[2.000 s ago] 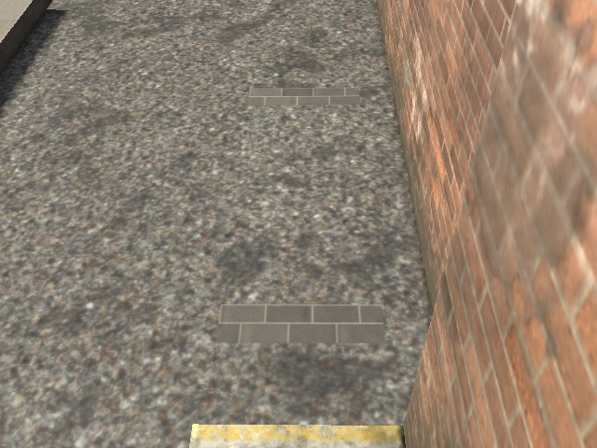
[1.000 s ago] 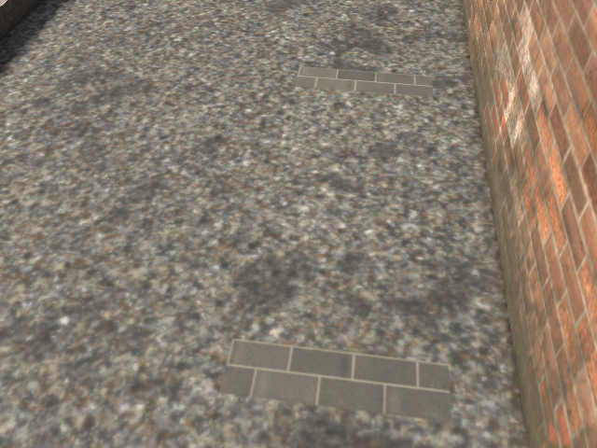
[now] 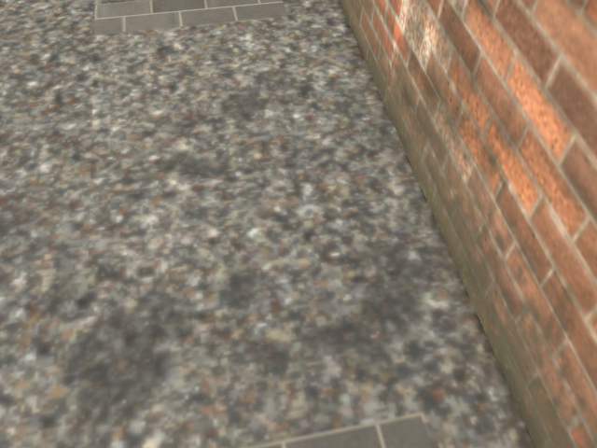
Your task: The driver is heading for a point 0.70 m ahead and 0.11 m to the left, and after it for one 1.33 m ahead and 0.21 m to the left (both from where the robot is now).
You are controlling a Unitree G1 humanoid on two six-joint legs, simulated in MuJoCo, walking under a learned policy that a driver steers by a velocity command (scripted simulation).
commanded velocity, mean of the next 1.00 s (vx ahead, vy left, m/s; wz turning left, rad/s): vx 0.50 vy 0.00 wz -0.01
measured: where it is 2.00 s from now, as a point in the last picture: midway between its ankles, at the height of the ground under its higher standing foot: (249, 219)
